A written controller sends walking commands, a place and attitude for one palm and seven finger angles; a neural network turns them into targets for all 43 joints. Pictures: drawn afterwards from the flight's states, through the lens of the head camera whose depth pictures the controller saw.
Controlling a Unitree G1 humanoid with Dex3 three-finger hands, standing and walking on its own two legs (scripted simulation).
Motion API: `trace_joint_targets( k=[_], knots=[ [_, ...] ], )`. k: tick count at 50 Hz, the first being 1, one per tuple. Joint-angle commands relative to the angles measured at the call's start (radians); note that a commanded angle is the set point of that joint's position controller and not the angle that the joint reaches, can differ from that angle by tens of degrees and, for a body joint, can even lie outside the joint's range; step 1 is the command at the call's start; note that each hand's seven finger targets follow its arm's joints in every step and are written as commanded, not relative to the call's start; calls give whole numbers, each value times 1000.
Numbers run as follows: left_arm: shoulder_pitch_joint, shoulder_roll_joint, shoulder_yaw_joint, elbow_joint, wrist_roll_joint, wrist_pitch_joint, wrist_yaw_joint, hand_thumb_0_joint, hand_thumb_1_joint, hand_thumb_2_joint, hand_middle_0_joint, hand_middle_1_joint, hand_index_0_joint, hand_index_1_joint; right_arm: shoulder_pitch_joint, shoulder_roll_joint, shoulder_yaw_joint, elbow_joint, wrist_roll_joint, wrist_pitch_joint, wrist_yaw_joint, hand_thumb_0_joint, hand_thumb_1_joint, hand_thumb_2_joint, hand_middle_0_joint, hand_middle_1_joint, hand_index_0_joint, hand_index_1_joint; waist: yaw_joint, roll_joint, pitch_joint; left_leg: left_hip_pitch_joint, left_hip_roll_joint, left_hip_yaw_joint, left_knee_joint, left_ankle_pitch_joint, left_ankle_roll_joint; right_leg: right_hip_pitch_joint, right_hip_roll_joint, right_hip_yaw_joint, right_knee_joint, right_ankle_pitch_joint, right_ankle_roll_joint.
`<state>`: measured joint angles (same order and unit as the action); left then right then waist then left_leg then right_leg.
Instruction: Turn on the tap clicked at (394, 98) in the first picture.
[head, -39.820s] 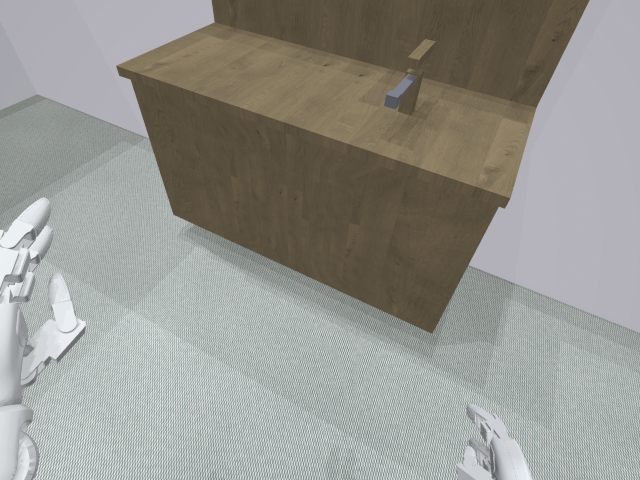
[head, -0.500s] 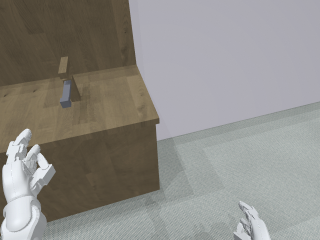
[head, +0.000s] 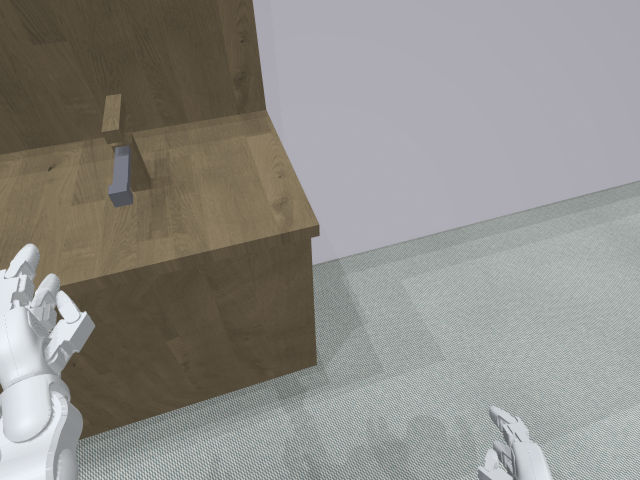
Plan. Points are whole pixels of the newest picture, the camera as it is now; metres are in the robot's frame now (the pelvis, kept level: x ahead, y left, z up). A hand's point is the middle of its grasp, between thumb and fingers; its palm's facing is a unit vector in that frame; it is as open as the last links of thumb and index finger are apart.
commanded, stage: reach beside the lever's end, fingers flat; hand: left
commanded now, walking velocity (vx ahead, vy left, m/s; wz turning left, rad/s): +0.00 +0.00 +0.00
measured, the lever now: (120, 194) +0.50 +0.38 +0.07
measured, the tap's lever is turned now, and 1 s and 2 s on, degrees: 0 0 0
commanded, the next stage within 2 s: push the lever round in 1.38 s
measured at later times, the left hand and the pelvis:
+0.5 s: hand (89, 286) +0.31 +0.33 +0.09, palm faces +0.60 -0.80 -0.04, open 7.7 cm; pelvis -0.01 +0.02 +0.00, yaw -1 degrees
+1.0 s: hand (91, 265) +0.36 +0.36 +0.07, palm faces +0.62 -0.78 -0.05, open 7.8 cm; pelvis -0.01 +0.02 -0.02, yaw -1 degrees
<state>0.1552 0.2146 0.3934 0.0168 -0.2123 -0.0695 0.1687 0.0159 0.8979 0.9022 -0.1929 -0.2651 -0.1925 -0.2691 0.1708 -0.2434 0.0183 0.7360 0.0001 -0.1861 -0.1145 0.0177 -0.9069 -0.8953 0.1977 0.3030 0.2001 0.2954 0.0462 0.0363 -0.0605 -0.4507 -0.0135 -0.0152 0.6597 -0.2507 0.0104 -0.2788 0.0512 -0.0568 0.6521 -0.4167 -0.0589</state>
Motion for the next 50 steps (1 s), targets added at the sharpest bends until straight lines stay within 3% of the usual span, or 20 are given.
trace_joint_targets(
  k=[1, 4, 7, 14, 17, 24, 28, 29, 31, 36, 39, 46, 50],
  knots=[
    [-226, 222, 64, -174, 1, -72, -8, 0, 900, 900, -182, -245, -182, -245, -95, -114, -39, -141, 3, -58, -13, 0, -900, -900, 200, 300, 200, 300, -10, 9, -177, 204, 3, -33, -67, 146, 24, -96, -26, 59, -105, 306, 49],
    [-273, 257, 90, -115, 7, -58, -1, 0, 900, 900, -179, -238, -179, -238, -92, -116, -37, -142, 4, -46, -16, 0, -900, -900, 200, 300, 200, 300, -10, -8, -165, 183, 6, -35, -71, 125, 24, -104, -24, 57, -111, 279, 52],
    [-321, 266, 95, -74, 13, -56, 10, 0, 900, 900, -177, -230, -177, -230, -98, -111, -32, -145, 4, -34, -16, 0, -900, -900, 200, 300, 200, 300, -8, 21, -162, 173, 7, -33, -74, 104, 23, -111, -25, 61, -112, 255, 50],
    [-444, 278, 76, -3, 40, -105, 10, 0, 900, 900, -171, -212, -171, -212, -71, -119, -32, -141, -2, -26, -13, 0, -900, -900, 200, 300, 200, 300, -27, 59, -174, 178, 17, -51, -70, 72, 22, -156, -13, 54, -95, 203, 44],
    [-489, 300, 90, 76, 35, -114, 3, 0, 900, 900, -168, -205, -168, -205, -62, -126, -32, -134, -1, -24, -18, 0, -900, -900, 200, 300, 200, 300, -31, 37, -157, 154, 19, -61, -73, 22, 22, -175, -14, 56, -97, 163, 43],
    [-578, 372, 135, 157, 43, -154, -5, 0, 900, 900, -162, -187, -162, -187, -25, -137, -39, -123, -5, -10, -19, 0, -900, -900, 200, 300, 200, 300, -32, 55, -231, 148, 19, -64, -50, 43, 23, -172, -10, 59, -73, 182, 43],
    [-603, 368, 126, 215, 51, -174, -11, 0, 900, 900, -159, -177, -159, -177, -3, -140, -42, -121, -8, -1, -12, 0, -900, -900, 200, 300, 200, 300, -38, 82, -235, 152, 20, -65, -33, 67, 24, -194, -7, 57, -55, 205, 40],
    [-610, 398, 152, 232, 52, -178, -12, 0, 900, 900, -158, -175, -158, -175, 7, -145, -45, -117, -8, 3, -12, 0, -900, -900, 200, 300, 200, 300, -42, 63, -238, 141, 22, -68, -29, 63, 25, -196, -4, 54, -52, 201, 41],
    [-629, 397, 149, 258, 51, -186, -19, 0, 900, 900, -157, -170, -157, -170, 15, -147, -47, -120, -8, 10, -10, 0, -900, -900, 200, 300, 200, 300, -43, 54, -241, 135, 22, -67, -22, 78, 25, -198, -4, 54, -43, 215, 41],
    [-662, 393, 137, 288, 56, -211, -29, 0, 900, 900, -153, -157, -153, -157, 42, -155, -54, -118, -10, 20, -1, 0, -900, -900, 200, 300, 200, 300, -52, 83, -273, 164, 28, -79, -2, 120, 21, -231, 1, 47, -18, 230, 38],
    [-675, 452, 188, 370, 57, -212, -33, 0, 900, 900, -150, -150, -150, -150, 59, -165, -55, -110, -10, 33, -2, 0, -900, -900, 200, 300, 200, 300, -57, 23, -240, 100, 26, -74, 9, 88, 26, -236, 2, 49, -17, 216, 42],
    [-820, 510, 201, 434, 80, -259, -48, 0, 900, 900, -150, -150, -150, -150, 88, -168, -55, -106, -14, 52, 0, 0, -900, -900, 200, 300, 200, 300, -75, 81, -280, 97, 30, -79, 40, 78, 26, -290, 1, 56, 14, 198, 41],
    [-820, 533, 215, 486, 87, -287, -66, 0, 900, 900, -150, -150, -150, -150, 113, -173, -60, -101, -19, 62, 6, 0, -900, -900, 200, 300, 200, 300, -72, 111, -324, 103, 30, -77, 69, 112, 24, -304, 5, 59, 36, 216, 40]
  ],
)
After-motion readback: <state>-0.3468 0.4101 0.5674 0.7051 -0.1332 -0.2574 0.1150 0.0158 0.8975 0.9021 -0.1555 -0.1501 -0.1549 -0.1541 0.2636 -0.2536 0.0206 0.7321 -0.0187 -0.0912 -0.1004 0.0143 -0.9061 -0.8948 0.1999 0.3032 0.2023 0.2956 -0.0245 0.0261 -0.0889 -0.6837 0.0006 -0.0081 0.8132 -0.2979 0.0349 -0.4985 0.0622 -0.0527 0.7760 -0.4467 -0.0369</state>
